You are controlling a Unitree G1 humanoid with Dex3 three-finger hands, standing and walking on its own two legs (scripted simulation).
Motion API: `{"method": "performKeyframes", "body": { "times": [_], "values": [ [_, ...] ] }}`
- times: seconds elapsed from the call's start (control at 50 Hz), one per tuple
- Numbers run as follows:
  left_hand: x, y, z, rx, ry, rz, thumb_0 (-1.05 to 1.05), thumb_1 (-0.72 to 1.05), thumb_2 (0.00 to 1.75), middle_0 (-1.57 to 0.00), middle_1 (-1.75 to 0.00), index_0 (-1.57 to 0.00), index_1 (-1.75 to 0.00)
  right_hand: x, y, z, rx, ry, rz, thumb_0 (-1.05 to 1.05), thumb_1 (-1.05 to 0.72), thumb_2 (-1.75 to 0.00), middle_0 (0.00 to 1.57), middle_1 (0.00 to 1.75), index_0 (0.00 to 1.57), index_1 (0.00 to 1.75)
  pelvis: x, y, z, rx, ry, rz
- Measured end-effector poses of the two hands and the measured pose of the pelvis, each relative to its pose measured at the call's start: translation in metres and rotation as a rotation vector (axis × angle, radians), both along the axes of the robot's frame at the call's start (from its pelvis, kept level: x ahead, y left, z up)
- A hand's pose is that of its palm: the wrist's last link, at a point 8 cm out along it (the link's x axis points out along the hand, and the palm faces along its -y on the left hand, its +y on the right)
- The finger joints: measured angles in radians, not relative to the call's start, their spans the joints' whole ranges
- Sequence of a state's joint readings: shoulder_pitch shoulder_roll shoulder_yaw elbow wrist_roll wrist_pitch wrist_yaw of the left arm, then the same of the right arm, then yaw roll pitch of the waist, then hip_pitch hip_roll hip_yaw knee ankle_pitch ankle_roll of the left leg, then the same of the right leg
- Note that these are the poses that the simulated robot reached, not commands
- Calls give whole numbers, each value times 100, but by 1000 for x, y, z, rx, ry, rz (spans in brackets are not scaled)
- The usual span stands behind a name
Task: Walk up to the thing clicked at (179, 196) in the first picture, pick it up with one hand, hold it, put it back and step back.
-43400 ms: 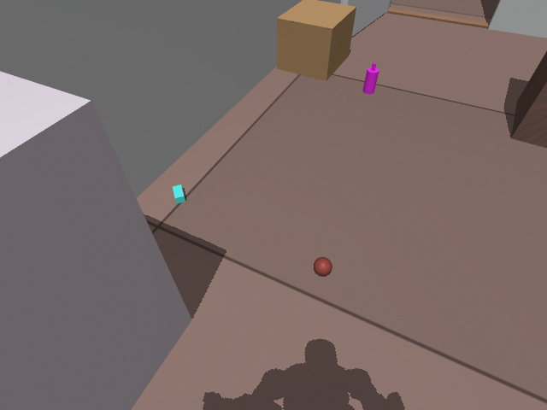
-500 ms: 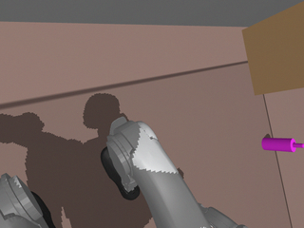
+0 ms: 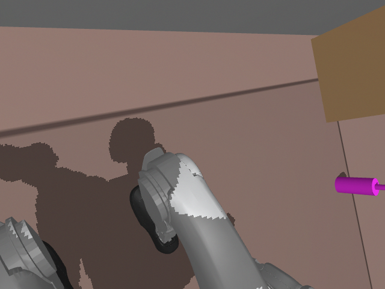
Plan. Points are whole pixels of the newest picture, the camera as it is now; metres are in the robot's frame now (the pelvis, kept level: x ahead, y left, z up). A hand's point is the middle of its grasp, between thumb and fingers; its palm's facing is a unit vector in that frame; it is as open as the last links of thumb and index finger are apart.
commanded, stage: close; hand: left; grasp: from above
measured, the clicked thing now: out of the picture +0.45 +0.36 -0.31
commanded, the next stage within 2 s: settle in 0.22 s
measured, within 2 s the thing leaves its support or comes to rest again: leaves its support in 0.56 s
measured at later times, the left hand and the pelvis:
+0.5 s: hand out of the picture +0.44 +0.35 -0.27, palm faces -0.29 -0.33 -0.90, open 7.7 cm; pelvis +0.00 +0.00 +0.00, yaw +0 degrees
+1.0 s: hand out of the picture +0.44 +0.37 -0.19, palm faces -0.27 -0.30 -0.92, open 7.6 cm; pelvis +0.01 +0.00 +0.00, yaw +3 degrees
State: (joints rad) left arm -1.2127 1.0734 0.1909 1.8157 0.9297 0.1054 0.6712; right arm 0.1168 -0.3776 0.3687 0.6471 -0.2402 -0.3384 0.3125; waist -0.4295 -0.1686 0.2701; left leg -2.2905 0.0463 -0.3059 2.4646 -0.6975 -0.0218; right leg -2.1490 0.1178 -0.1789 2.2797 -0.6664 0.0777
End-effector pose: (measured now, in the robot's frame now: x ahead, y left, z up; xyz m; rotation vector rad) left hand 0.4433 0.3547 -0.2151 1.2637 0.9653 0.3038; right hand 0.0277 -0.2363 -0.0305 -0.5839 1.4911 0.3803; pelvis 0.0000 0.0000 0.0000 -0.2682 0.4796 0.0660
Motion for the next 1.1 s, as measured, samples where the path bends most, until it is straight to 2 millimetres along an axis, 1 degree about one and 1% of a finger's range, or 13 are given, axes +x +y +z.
{"method": "performKeyframes", "body": {
  "times": [0.12,0.18,0.38,0.58,0.68,0.8,0.96,1.1],
  "values": [
    [-1,-3,0,-2,1,5,1,32,39,-76,-49,-78,-47,-1,0,0,-1,-2,2,0,-89,-89,19,30,20,30,0,-1,0,2,-4,0],
    [0,-3,1,2,-6,4,1,34,36,-79,-47,-79,-44,-2,-1,0,-1,-3,3,0,-89,-89,19,30,20,30,-1,-1,0,3,-6,-1],
    [5,-1,5,8,-15,4,1,36,28,-84,-39,-84,-36,-7,-1,0,-5,3,-15,0,-89,-89,19,30,20,30,-2,-1,-1,4,-6,-1],
    [2,6,10,-5,0,15,1,36,22,-89,-35,-89,-32,-6,-1,0,-10,1,-36,0,-90,-89,20,30,20,30,0,-1,1,4,8,0],
    [7,13,22,6,-31,14,1,36,20,-90,-33,-91,-29,-2,-3,0,-14,-12,-46,0,-90,-89,20,30,20,30,1,0,2,7,18,3],
    [9,19,45,18,-57,20,1,36,20,-91,-32,-91,-28,11,-7,-5,-3,-48,-60,0,-90,-89,20,30,20,30,4,-1,3,16,45,9],
    [3,21,75,26,-34,12,1,37,20,-92,-29,-92,-26,33,-16,-20,21,-121,-81,0,-90,-89,20,30,20,30,6,-3,3,40,77,20],
    [0,20,92,25,-36,13,1,35,21,-93,-30,-93,-26,43,-23,-34,32,-151,-92,0,-90,-89,20,30,20,30,5,-6,1,67,87,31]
  ]
}}
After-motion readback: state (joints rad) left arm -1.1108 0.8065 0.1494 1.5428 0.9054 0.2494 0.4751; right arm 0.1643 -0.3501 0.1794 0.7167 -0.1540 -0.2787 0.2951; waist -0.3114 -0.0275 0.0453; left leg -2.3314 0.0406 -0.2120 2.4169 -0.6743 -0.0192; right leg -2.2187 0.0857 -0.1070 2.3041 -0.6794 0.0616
